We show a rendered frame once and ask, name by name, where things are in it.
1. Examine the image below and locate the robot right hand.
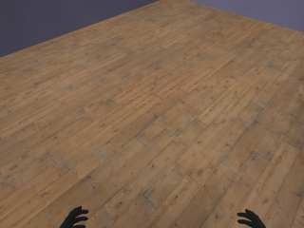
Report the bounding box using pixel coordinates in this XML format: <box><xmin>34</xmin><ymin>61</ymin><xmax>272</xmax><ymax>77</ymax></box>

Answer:
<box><xmin>237</xmin><ymin>209</ymin><xmax>266</xmax><ymax>228</ymax></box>

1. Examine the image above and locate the robot left hand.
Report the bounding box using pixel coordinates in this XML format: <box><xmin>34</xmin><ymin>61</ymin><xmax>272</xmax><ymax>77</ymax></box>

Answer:
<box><xmin>60</xmin><ymin>206</ymin><xmax>89</xmax><ymax>228</ymax></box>

